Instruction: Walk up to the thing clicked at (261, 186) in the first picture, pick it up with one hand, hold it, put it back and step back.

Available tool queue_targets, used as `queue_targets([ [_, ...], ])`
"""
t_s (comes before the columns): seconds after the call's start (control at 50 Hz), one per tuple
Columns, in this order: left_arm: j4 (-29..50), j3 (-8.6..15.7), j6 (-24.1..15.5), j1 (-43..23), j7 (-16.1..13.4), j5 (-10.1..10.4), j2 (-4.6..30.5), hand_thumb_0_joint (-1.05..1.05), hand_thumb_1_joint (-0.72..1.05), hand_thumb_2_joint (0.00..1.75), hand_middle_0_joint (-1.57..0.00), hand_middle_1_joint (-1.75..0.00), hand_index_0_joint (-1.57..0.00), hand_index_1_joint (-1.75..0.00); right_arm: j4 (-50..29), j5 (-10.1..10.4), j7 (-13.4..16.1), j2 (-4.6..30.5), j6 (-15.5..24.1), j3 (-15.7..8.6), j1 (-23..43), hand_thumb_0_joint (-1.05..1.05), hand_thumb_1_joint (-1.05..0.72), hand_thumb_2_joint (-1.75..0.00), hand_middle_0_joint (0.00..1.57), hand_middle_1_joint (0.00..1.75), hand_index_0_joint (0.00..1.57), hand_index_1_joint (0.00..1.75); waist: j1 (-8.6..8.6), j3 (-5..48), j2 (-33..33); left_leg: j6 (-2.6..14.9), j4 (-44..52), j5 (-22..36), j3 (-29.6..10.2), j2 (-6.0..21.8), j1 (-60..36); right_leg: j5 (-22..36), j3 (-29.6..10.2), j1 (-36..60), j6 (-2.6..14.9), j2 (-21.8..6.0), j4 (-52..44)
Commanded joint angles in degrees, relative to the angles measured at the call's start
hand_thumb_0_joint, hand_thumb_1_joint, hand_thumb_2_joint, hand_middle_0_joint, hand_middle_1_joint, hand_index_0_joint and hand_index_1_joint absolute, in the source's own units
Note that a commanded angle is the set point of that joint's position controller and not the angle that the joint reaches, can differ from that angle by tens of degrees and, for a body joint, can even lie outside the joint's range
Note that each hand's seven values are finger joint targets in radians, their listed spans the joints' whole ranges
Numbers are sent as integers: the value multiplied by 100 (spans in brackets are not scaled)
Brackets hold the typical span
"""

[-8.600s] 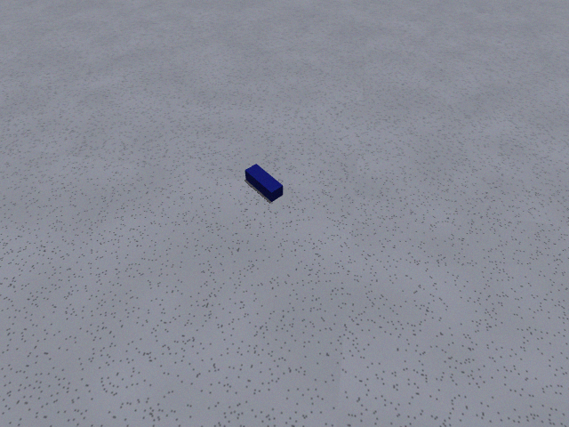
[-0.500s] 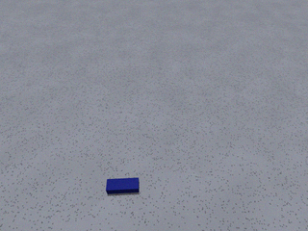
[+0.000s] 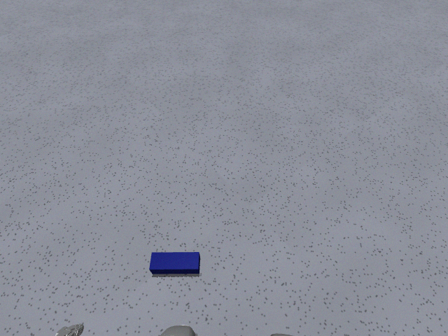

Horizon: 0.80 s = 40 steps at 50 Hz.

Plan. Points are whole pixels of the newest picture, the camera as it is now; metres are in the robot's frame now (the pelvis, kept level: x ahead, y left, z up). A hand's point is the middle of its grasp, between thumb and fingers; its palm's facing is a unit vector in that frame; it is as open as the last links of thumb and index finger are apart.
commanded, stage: walk up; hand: left
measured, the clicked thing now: (175, 263) +0.47 +0.22 -0.73
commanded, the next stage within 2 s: stand in 1.28 s
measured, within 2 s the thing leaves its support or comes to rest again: neither
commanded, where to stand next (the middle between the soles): +0.05 +0.04 m, yaw +0 degrees
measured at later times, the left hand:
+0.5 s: hand out of the picture +0.10 +0.28 -0.13, palm faces -0.04 -0.92 -0.38, open 7.4 cm
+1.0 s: hand out of the picture +0.08 +0.28 -0.13, palm faces -0.04 -0.94 -0.35, open 7.4 cm
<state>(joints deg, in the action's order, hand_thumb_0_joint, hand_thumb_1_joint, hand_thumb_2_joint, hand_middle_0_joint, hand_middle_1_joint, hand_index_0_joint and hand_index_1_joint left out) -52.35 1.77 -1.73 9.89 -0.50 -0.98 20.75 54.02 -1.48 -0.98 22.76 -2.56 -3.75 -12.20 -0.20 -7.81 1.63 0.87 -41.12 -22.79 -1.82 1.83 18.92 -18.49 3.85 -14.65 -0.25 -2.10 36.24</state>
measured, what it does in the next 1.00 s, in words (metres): steps on the spot: left foot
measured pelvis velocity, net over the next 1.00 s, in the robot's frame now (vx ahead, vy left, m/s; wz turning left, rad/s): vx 0.00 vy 0.02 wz -0.01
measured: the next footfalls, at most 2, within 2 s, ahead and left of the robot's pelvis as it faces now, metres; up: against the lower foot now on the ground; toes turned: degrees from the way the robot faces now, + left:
left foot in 0.02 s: +0.07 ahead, +0.13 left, +0.00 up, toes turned -1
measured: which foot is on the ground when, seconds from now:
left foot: up 0.00-0.00, down 0.02-1.00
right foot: down 0.00-1.00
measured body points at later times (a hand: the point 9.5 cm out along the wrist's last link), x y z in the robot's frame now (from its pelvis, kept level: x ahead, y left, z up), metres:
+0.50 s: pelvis +0.01 +0.02 +0.01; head +0.03 +0.01 +0.46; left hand +0.11 +0.33 -0.10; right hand +0.12 -0.28 -0.12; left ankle +0.04 +0.13 -0.72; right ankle +0.00 -0.12 -0.72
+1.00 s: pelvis +0.00 +0.02 +0.02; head +0.01 +0.02 +0.47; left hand +0.08 +0.32 -0.11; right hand +0.07 -0.29 -0.11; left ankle +0.04 +0.13 -0.72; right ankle +0.00 -0.12 -0.72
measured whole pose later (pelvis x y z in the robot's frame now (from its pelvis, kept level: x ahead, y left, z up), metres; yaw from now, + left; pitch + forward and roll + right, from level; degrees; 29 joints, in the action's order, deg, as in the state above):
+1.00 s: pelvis +0.00 +0.02 +0.02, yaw -1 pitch -3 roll +0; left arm -65.0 0.5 -1.1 5.5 0.4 -0.8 20.5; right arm 64.1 -0.5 -1.4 20.3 -0.8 -1.5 -5.2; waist 0.5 -3.8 0.2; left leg 0.3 -20.0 -7.7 0.7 0.3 9.7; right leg -10.4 -0.3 -6.1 -1.7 -1.5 19.1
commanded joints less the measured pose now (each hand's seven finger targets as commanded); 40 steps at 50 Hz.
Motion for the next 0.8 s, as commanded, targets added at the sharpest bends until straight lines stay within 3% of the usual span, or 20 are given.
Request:
queue_targets([
  [0.0,499,346,11,-337,-136,87,1413,0,90,90,-20,-30,-20,-30,-318,-45,60,1305,208,-402,-459,0,-90,-90,20,30,20,30,234,951,-135,314,1526,1769,-593,431,-991,1867,-740,-458,583,-890,249],
  [0.02,467,270,57,-236,-128,182,1138,0,90,90,-20,-30,-20,-30,-511,-32,46,1642,266,-432,84,0,-90,-90,20,30,20,30,-4,868,863,817,1921,2082,-1988,1286,-679,296,-197,-699,161,75,920],
  [0.04,248,364,117,-240,-173,160,1336,0,90,90,-20,-30,-20,-30,-534,31,20,1708,294,-411,186,0,-90,-90,20,30,20,30,91,889,1101,1375,1991,2144,-2451,1691,-418,-1613,-388,-428,167,258,1503],
  [0.06,231,322,125,-290,-161,138,1304,0,90,90,-20,-30,-20,-30,-487,15,38,1536,321,-389,140,0,-90,-90,20,30,20,30,77,892,809,1473,1908,2322,-2240,1634,-536,-1837,-635,-535,201,186,1718],
  [0.08,176,316,125,-286,-155,143,1218,0,90,90,-20,-30,-20,-30,-521,24,79,1376,331,-294,203,0,-90,-90,20,30,20,30,59,837,606,1365,1667,2742,-1799,1397,-526,-1784,-857,-632,211,204,1862],
  [0.1,82,292,97,-222,-165,192,1164,0,90,90,-20,-30,-20,-30,-535,21,113,1306,338,-251,345,0,-90,-90,20,30,20,30,1,810,752,1236,1494,3201,-1512,1289,-587,-1634,-800,-652,235,176,1750],
  [0.12,35,256,58,-64,-160,218,1155,0,90,90,-20,-30,-20,-30,-518,28,136,1313,348,-245,399,0,-90,-90,20,30,20,30,-36,911,965,1150,1354,3764,-1294,1263,-852,-1374,-665,-595,188,84,1229],
  [0.16,-84,237,-5,9,-133,180,1104,0,90,90,-20,-30,-20,-30,-516,56,141,1219,319,-189,531,0,-90,-90,20,30,20,30,-69,1203,887,970,989,4047,-982,1047,-1253,-775,-317,-271,114,133,111],
  [0.18,-168,236,-35,39,-133,152,1052,0,90,90,-20,-30,-20,-30,-492,88,130,1207,286,-165,534,0,-90,-90,20,30,20,30,-105,1278,826,825,839,4027,-922,1013,-1171,-118,-281,164,103,157,-691],
  [0.2,-212,243,-89,77,-152,98,1126,0,90,90,-20,-30,-20,-30,-475,150,117,1164,254,-138,546,0,-90,-90,20,30,20,30,-154,1341,642,633,667,3931,-857,1001,-950,789,-522,712,166,-12,-1307],
  [0.22,-196,257,-152,-9,-181,17,1369,0,90,90,-20,-30,-20,-30,-477,231,107,964,250,-62,572,0,-90,-90,20,30,20,30,-105,1453,108,337,455,3426,-690,751,-508,1936,-1237,1183,320,-452,-1267],
  [0.24,-92,293,-190,-301,-179,4,1664,0,90,90,-20,-30,-20,-30,-513,241,90,877,247,-33,575,0,-90,-90,20,30,20,30,27,1295,-258,73,518,2438,-364,299,-168,2388,-1940,1113,652,-1047,-1221],
  [0.26,-101,299,-151,-520,-132,57,1816,0,90,90,-20,-30,-20,-30,-391,232,119,943,202,-73,576,0,-90,-90,20,30,20,30,93,1228,-520,12,548,931,-159,124,-634,2731,-1992,535,1062,-1395,-1002],
  [0.28,-41,255,-147,-724,-112,48,1715,0,90,90,-20,-30,-20,-30,-294,179,118,981,193,-97,521,0,-90,-90,20,30,20,30,206,1095,-560,32,769,923,-169,151,-811,2599,-1811,335,962,-1285,-931],
  [0.32,-97,165,-114,-792,-84,71,1489,0,90,90,-20,-30,-20,-30,-204,162,65,1080,250,-112,720,0,-90,-90,20,30,20,30,159,1041,-537,201,1267,1871,-383,368,-1186,1849,-1198,92,451,-740,-988],
  [0.34,-172,147,-96,-778,-75,78,1393,0,90,90,-20,-30,-20,-30,-182,162,36,1104,277,-105,826,0,-90,-90,20,30,20,30,102,977,-553,293,1403,2102,-490,470,-1172,1522,-983,120,278,-512,-1004],
  [0.36,-249,129,-86,-706,-68,71,1337,0,90,90,-20,-30,-20,-30,-150,166,23,1087,295,-80,906,0,-90,-90,20,30,20,30,51,998,-536,355,1518,2110,-555,571,-1183,1322,-901,214,212,-419,-1082],
  [0.5,-550,93,-71,-741,-39,108,1293,0,90,90,-20,-30,-20,-30,198,156,15,997,313,21,1131,0,-90,-90,20,30,20,30,-21,936,-148,172,2115,1840,-467,497,-1226,1249,-959,588,171,-483,-1603],
  [0.66,-754,105,-58,-831,-22,61,1261,0,90,90,-20,-30,-20,-30,484,147,21,946,329,28,1113,0,-90,-90,20,30,20,30,26,1018,-93,96,2409,1678,-404,506,-1280,1274,-899,821,156,-500,-1896],
  [0.78,-892,102,-45,-737,-13,43,1212,0,90,90,-20,-30,-20,-30,568,134,17,941,317,26,1171,0,-90,-90,20,30,20,30,-12,841,17,86,2591,1265,-498,546,-1183,878,-873,674,131,-453,-2068],
])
